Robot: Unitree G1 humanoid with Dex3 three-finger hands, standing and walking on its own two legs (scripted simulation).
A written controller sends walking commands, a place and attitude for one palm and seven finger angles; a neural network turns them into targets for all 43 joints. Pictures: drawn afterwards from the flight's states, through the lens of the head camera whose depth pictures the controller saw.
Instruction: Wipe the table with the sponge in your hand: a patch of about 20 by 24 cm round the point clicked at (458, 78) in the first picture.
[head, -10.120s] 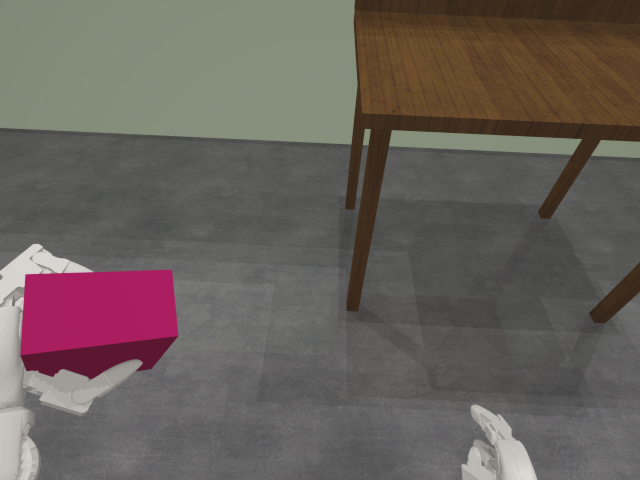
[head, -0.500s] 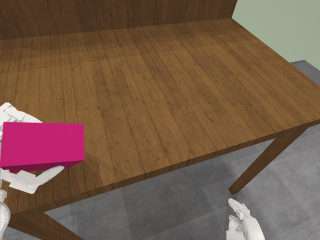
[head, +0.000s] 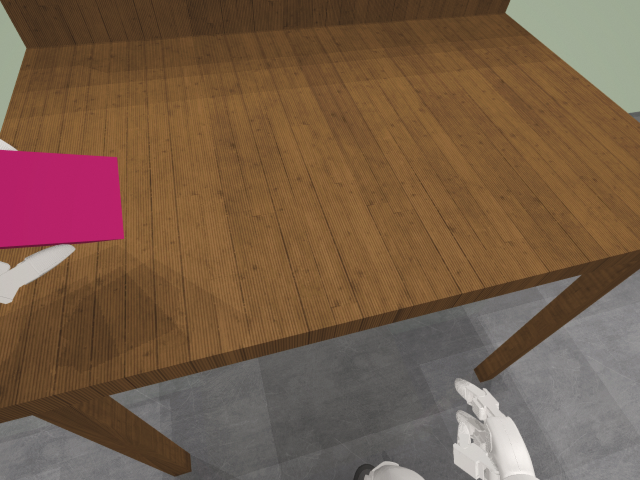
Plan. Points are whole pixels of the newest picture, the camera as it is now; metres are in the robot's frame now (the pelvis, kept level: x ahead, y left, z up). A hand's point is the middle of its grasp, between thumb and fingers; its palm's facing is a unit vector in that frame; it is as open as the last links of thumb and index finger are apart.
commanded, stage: come to a stop and stand still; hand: left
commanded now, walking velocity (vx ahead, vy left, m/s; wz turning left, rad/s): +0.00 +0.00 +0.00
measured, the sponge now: (48, 207) +0.26 +0.28 +0.22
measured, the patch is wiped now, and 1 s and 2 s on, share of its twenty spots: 0.05 0.05 0.05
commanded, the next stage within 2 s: look again from close up in 0.60 s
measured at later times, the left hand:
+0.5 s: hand (99, 317) +0.19 +0.21 +0.19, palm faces +0.39 -0.84 -0.38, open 10.4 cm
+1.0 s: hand (93, 307) +0.20 +0.23 +0.18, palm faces +0.37 -0.83 -0.41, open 10.4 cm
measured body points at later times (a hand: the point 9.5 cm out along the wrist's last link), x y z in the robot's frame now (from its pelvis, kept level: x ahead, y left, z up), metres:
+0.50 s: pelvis -0.03 -0.03 +0.01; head -0.03 -0.04 +0.46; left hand +0.17 +0.25 +0.21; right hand +0.14 -0.26 -0.07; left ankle -0.07 +0.10 -0.72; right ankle +0.10 -0.13 -0.72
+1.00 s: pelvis -0.02 -0.01 +0.01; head -0.01 -0.01 +0.46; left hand +0.18 +0.27 +0.20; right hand +0.14 -0.24 -0.07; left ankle -0.07 +0.10 -0.72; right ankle +0.11 -0.13 -0.72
